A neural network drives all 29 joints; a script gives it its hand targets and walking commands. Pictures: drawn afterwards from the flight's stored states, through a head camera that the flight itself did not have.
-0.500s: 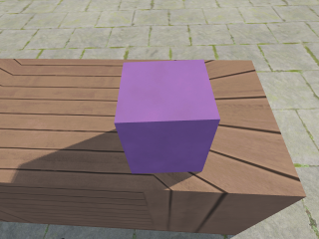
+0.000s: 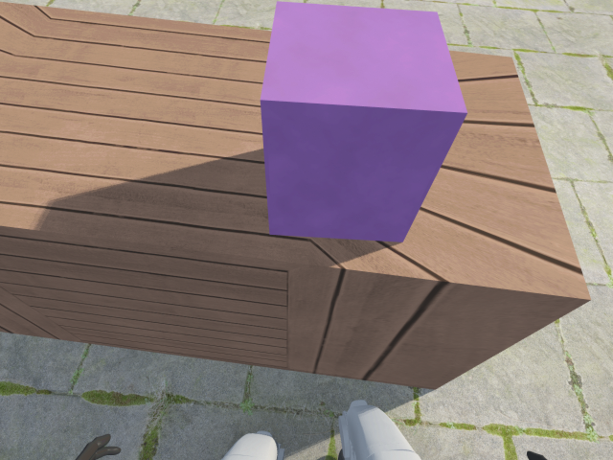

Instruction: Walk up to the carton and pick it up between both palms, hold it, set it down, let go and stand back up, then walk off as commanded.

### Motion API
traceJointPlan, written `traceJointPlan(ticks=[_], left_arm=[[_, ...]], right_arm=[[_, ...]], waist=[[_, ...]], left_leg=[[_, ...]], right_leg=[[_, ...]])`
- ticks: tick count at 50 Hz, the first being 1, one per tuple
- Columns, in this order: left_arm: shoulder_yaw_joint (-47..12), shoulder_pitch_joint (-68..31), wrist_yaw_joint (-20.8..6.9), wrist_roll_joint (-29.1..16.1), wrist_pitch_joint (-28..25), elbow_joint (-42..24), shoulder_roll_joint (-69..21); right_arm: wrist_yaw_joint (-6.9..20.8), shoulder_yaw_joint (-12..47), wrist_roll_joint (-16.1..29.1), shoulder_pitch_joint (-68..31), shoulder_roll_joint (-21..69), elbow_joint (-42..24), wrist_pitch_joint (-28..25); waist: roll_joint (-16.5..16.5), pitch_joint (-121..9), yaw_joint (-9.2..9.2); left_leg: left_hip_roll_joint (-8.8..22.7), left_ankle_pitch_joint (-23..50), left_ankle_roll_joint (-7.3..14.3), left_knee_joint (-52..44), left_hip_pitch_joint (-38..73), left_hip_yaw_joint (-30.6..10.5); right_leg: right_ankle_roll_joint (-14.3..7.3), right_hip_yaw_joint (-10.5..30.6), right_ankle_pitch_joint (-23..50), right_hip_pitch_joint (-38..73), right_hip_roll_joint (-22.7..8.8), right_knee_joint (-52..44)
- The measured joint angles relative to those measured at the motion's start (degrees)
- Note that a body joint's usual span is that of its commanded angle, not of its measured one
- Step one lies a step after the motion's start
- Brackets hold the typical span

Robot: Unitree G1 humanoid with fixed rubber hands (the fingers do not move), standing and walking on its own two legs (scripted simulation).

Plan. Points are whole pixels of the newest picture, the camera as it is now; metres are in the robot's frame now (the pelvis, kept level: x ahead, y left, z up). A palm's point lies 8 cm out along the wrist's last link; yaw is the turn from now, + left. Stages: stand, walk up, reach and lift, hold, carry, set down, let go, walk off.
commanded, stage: walk off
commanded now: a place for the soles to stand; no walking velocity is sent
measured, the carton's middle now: (345, 133) +0.54 -0.01 +0.09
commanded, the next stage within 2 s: none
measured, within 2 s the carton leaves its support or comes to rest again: neither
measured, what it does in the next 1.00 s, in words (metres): walks backwards: right foot, then left foot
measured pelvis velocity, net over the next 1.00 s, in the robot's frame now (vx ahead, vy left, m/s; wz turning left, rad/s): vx -0.27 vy -0.01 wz -0.09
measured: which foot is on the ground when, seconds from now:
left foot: down 0.00-0.32, up 0.34-0.62, down 0.64-0.92, up 0.94-1.00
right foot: up 0.00-0.28, down 0.30-0.66, up 0.68-0.90, down 0.92-1.00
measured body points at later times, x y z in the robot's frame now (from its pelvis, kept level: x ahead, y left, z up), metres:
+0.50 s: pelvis -0.11 -0.02 +0.01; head -0.04 -0.05 +0.45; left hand +0.05 +0.29 -0.07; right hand -0.03 -0.35 -0.12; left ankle -0.12 +0.13 -0.62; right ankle -0.09 -0.15 -0.69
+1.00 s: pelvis -0.27 -0.01 +0.00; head -0.21 -0.02 +0.44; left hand -0.15 +0.30 -0.11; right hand -0.20 -0.32 -0.13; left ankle -0.18 +0.14 -0.66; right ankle -0.24 -0.10 -0.69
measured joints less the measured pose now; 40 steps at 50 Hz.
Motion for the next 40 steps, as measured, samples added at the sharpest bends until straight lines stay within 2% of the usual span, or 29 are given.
traceJointPlan(ticks=[2, 5, 12, 14, 16, 17, 20, 22, 24, 27, 30, 32, 33, 34, 37, 40], left_arm=[[0.28, 0.29, 0.1, -0.21, -0.21, 0.73, 0.52], [0.3, 1.41, -0.18, -0.08, -0.8, 0.53, 1.03], [-0.83, 1.69, -0.51, 0.0, -1.28, -0.43, 1.73], [-0.73, 1.15, -0.66, 0.17, -1.67, -1.13, 2.01], [-0.45, 0.39, -0.89, 0.69, -2.21, -1.71, 1.7], [-0.43, 0.33, -1.14, 1.17, -2.48, -2.39, 1.45], [-0.76, 0.9, -1.09, 1.01, -3.03, -4.86, 0.58], [-0.69, 0.85, -0.62, 0.78, -2.87, -5.99, -0.25], [-0.64, 0.45, -0.39, 0.75, -2.7, -6.71, -0.73], [-0.76, 0.12, -0.2, 0.9, -2.83, -7.41, -1.29], [-0.94, 0.15, -0.39, 0.87, -2.52, -8.17, -1.56], [-1.07, 0.41, -0.59, 0.66, -1.98, -8.29, -1.43], [-1.05, 0.26, -0.66, 0.51, -1.7, -7.88, -1.03], [-0.98, 0.04, -0.64, 0.26, -1.34, -6.97, -0.76], [-0.44, -0.48, -0.08, -0.17, -0.52, -3.53, 0.37], [0.25, 0.32, -0.23, -0.34, -0.62, -2.66, 1.32]], right_arm=[[-0.41, 0.59, 0.04, 0.07, 0.93, -0.01, -0.52], [-0.87, 1.05, 0.4, -0.63, 1.71, -0.6, -0.97], [-1.12, 0.98, 0.71, -1.22, 0.76, -3.11, -2.11], [-0.93, 0.77, 0.78, -1.35, 0.02, -3.05, -1.95], [-0.6, 0.45, 1.18, -1.59, -1.15, -2.28, -1.26], [-0.62, 0.28, 1.6, -1.54, -1.74, -1.72, -0.7], [-1.34, -0.08, 2.31, -0.7, -3.5, -0.71, 0.08], [-1.62, -0.37, 2.26, 0.3, -4.66, -1.26, -0.11], [-1.45, -0.65, 2.18, 1.16, -5.52, -1.99, -0.36], [-1.0, -1.06, 2.04, 1.59, -6.3, -2.63, -0.39], [-0.65, -1.18, 1.99, 1.45, -6.57, -2.68, -0.61], [-0.25, -1.19, 1.8, 1.35, -6.31, -2.73, -1.04], [-0.12, -1.2, 1.41, 1.14, -5.64, -2.61, -1.34], [0.04, -0.97, 1.13, 1.1, -5.07, -2.57, -1.57], [0.03, 0.22, 0.67, 1.41, -2.97, -2.36, -2.15], [-0.41, 0.9, 0.47, 1.18, -1.0, -2.51, -2.09]], waist=[[-0.85, 0.25, -0.33], [-1.29, 0.85, -0.51], [0.81, -0.1, -1.59], [1.83, -0.3, -1.51], [4.04, 0.02, -1.76], [4.93, -0.16, -2.01], [5.85, -1.18, -1.32], [6.53, -1.55, -1.01], [6.66, -1.6, -0.91], [6.55, -1.46, -1.0], [6.15, -1.44, -0.86], [5.48, -1.72, -1.04], [4.06, -1.43, -0.82], [3.22, -1.22, -0.69], [1.9, -0.79, -1.2], [1.2, 0.43, -1.25]], left_leg=[[0.34, 0.95, -0.06, -0.76, 0.25, 0.24], [1.2, 2.57, -0.04, -2.31, 0.51, 1.25], [3.08, 5.87, -0.82, -3.34, -3.59, 3.21], [3.85, 6.57, -1.44, -2.91, -5.02, 3.6], [4.96, 7.2, -2.02, -1.88, -6.21, 2.59], [4.24, 5.66, -1.52, 0.22, -7.2, 0.87], [-1.52, -3.37, -0.86, 13.08, -9.64, -5.13], [-3.42, -4.13, -1.04, 19.23, -10.2, -6.48], [-3.77, -4.49, -1.27, 21.21, -9.56, -6.24], [-2.83, -5.69, -1.67, 17.82, -7.35, -5.47], [-0.65, -6.15, -1.51, 9.79, -4.33, -4.12], [1.04, -1.21, -1.25, 0.04, -1.07, -2.31], [0.53, 1.5, -2.12, -1.05, -1.2, -1.31], [0.26, 2.08, -2.48, -0.32, -1.89, -0.79], [0.92, 2.23, -2.5, 1.25, -3.08, -0.94], [2.41, 3.68, -2.23, 1.03, -3.44, -0.77]], right_leg=[[0.01, 1.75, -1.33, 0.32, 2.74, 8.02], [0.61, 1.54, -1.62, 3.06, 3.48, 11.68], [-0.01, 0.8, -6.06, 10.21, -0.67, -4.46], [-0.74, -0.43, -3.35, 12.23, -2.12, -10.88], [0.08, -1.93, 3.13, 13.38, -1.86, -15.57], [0.59, -2.45, 3.47, 12.81, -1.64, -15.21], [1.03, -2.06, 3.23, 11.26, -2.18, -14.16], [1.06, -2.01, 3.97, 10.39, -2.51, -14.17], [1.21, -2.04, 4.77, 9.29, -3.07, -13.84], [1.81, -2.23, 6.06, 7.51, -3.97, -13.44], [2.59, -2.37, 7.57, 5.28, -4.72, -12.9], [3.36, -2.25, 8.52, 3.4, -5.2, -12.13], [3.2, -1.26, 8.81, 2.41, -5.7, -11.19], [2.37, -0.03, 6.01, 1.55, -5.04, -9.07], [0.32, 2.89, -1.88, -0.16, 0.4, 4.28], [0.15, 1.4, -3.03, 1.49, 2.99, 10.51]])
